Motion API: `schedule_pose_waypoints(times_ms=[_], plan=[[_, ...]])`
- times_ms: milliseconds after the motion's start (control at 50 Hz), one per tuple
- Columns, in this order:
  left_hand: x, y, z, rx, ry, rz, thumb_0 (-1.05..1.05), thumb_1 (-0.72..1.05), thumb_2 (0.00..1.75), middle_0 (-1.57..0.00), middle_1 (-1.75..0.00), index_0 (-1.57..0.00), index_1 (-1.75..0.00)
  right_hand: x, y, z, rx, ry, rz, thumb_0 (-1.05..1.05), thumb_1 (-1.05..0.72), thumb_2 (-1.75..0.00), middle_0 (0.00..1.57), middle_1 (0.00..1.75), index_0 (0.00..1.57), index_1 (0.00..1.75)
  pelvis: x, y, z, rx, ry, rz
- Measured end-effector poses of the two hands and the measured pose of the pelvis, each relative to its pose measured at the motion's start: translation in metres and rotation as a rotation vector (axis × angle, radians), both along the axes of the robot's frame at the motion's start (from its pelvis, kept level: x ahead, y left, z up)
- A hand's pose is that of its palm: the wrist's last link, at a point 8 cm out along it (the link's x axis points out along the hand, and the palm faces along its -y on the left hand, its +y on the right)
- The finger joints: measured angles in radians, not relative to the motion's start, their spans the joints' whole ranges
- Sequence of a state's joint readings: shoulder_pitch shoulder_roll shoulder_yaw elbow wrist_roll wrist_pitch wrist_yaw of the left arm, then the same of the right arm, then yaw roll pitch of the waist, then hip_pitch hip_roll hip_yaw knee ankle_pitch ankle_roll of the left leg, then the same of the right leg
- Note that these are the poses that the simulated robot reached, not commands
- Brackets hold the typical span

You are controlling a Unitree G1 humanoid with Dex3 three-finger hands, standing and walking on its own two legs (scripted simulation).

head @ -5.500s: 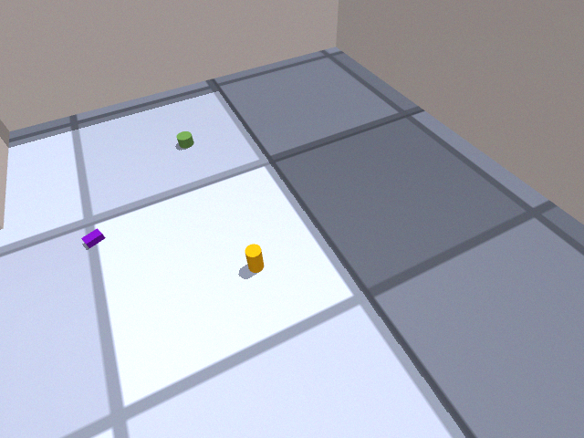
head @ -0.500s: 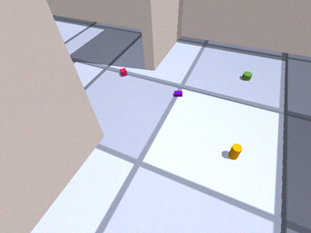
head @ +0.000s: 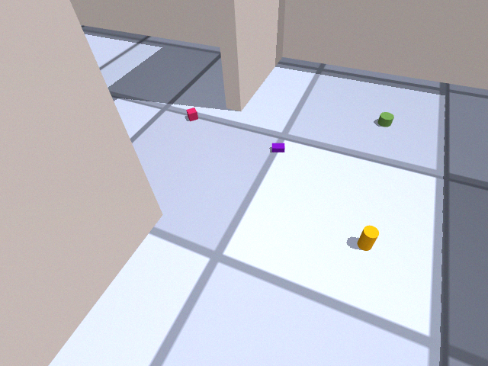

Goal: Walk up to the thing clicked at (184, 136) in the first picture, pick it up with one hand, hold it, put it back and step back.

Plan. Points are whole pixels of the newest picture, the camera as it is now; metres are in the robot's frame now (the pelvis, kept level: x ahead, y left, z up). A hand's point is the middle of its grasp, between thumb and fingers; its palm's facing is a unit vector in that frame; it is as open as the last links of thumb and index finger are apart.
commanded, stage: stand
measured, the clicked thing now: (385, 119) +1.67 -0.90 -0.75
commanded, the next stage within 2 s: walk up in 0.34 s
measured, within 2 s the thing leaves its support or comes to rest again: neither
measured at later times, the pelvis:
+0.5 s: pelvis -0.01 +0.03 -0.01, yaw -12 degrees
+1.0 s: pelvis -0.02 +0.07 -0.02, yaw -40 degrees
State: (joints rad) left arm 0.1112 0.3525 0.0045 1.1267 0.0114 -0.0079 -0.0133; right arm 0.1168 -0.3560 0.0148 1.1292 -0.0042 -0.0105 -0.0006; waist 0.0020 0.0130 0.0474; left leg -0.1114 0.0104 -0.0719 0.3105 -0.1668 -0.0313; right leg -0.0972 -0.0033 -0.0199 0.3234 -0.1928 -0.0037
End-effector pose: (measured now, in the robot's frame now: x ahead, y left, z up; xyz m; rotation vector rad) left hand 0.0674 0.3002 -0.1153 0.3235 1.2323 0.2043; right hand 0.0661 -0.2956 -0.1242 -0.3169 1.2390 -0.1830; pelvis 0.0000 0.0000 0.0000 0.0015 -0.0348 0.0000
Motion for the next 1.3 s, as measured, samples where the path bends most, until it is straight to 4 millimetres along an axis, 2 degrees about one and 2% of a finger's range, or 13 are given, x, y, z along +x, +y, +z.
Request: schedule_pose_waypoints(times_ms=[360, 460, 520, 580, 620, 760, 820, 880, 980, 1040, 1100, 1160, 1300], plan=[[0.001, 0.001, -0.002, 0.000, 0.013, -0.010, 0.00, 0.90, 0.90, -0.20, -0.30, -0.20, -0.30, 0.000, -0.001, 0.000, 0.000, 0.007, -0.013, 0.00, -0.90, -0.90, 0.20, 0.30, 0.21, 0.30, 0.002, 0.001, -0.001, -0.001, 0.007, -0.015], [0.007, 0.012, -0.001, 0.028, 0.040, -0.130, 0.00, 0.90, 0.90, -0.21, -0.30, -0.20, -0.30, 0.010, -0.010, 0.006, -0.019, -0.128, -0.113, 0.01, -0.90, -0.90, 0.20, 0.30, 0.21, 0.30, -0.008, 0.018, -0.008, 0.002, 0.017, -0.158], [0.019, 0.026, -0.002, 0.047, 0.058, -0.214, 0.00, 0.90, 0.90, -0.21, -0.30, -0.20, -0.30, 0.006, -0.007, 0.016, -0.044, -0.196, -0.172, 0.00, -0.90, -0.90, 0.20, 0.30, 0.21, 0.30, -0.012, 0.033, -0.009, 0.006, 0.029, -0.238], [0.043, 0.040, -0.008, 0.051, 0.043, -0.295, 0.01, 0.90, 0.90, -0.21, -0.30, -0.20, -0.30, -0.011, 0.000, 0.023, -0.085, -0.229, -0.220, 0.00, -0.90, -0.90, 0.20, 0.30, 0.20, 0.30, -0.015, 0.052, -0.015, 0.004, 0.038, -0.306], [0.065, 0.046, -0.014, 0.051, 0.014, -0.341, 0.01, 0.90, 0.90, -0.21, -0.30, -0.20, -0.30, -0.032, 0.009, 0.025, -0.117, -0.226, -0.254, 0.00, -0.90, -0.90, 0.20, 0.30, 0.20, 0.30, -0.018, 0.063, -0.019, 0.010, 0.027, -0.336], [0.131, 0.038, 0.003, 0.021, -0.051, -0.514, 0.01, 0.90, 0.90, -0.20, -0.30, -0.20, -0.30, -0.120, 0.045, 0.037, -0.120, -0.141, -0.439, 0.00, -0.90, -0.90, 0.20, 0.30, 0.21, 0.30, -0.016, 0.079, -0.005, -0.023, 0.017, -0.465], [0.153, 0.027, 0.009, 0.017, -0.050, -0.605, 0.01, 0.90, 0.90, -0.20, -0.30, -0.20, -0.30, -0.153, 0.056, 0.037, -0.120, -0.130, -0.507, 0.01, -0.90, -0.90, 0.20, 0.30, 0.21, 0.30, -0.014, 0.082, -0.004, -0.021, 0.018, -0.526], [0.175, 0.006, 0.014, 0.025, -0.055, -0.699, 0.01, 0.90, 0.90, -0.20, -0.30, -0.20, -0.30, -0.187, 0.065, 0.032, -0.116, -0.116, -0.572, 0.01, -0.90, -0.90, 0.20, 0.30, 0.21, 0.30, -0.013, 0.082, -0.006, -0.019, 0.021, -0.586], [0.209, -0.047, 0.018, 0.037, -0.116, -0.845, 0.01, 0.90, 0.90, -0.20, -0.30, -0.20, -0.30, -0.243, 0.076, 0.014, -0.092, -0.088, -0.707, 0.01, -0.90, -0.90, 0.20, 0.30, 0.21, 0.30, -0.017, 0.072, -0.017, -0.004, 0.029, -0.675], [0.220, -0.083, 0.018, 0.029, -0.183, -0.906, 0.01, 0.90, 0.90, -0.20, -0.30, -0.20, -0.30, -0.271, 0.081, -0.003, -0.070, -0.062, -0.783, 0.01, -0.90, -0.90, 0.20, 0.30, 0.21, 0.30, -0.020, 0.063, -0.026, -0.024, 0.025, -0.716], [0.222, -0.111, 0.023, -0.007, -0.224, -0.944, 0.01, 0.90, 0.90, -0.20, -0.30, -0.20, -0.30, -0.281, 0.090, -0.008, -0.045, -0.042, -0.841, 0.01, -0.90, -0.90, 0.20, 0.30, 0.20, 0.30, -0.019, 0.058, -0.024, -0.011, 0.005, -0.783], [0.222, -0.132, 0.024, -0.029, -0.224, -0.973, 0.00, 0.90, 0.90, -0.20, -0.30, -0.20, -0.30, -0.280, 0.095, -0.006, -0.033, -0.068, -0.866, 0.01, -0.90, -0.90, 0.20, 0.30, 0.20, 0.30, -0.015, 0.053, -0.019, -0.005, -0.002, -0.831], [0.237, -0.159, 0.008, -0.060, -0.207, -1.066, 0.00, 0.90, 0.90, -0.21, -0.30, -0.20, -0.30, -0.271, 0.102, -0.004, -0.089, -0.116, -0.918, 0.01, -0.90, -0.90, 0.20, 0.30, 0.20, 0.30, 0.001, 0.052, -0.027, 0.000, -0.007, -0.928]])
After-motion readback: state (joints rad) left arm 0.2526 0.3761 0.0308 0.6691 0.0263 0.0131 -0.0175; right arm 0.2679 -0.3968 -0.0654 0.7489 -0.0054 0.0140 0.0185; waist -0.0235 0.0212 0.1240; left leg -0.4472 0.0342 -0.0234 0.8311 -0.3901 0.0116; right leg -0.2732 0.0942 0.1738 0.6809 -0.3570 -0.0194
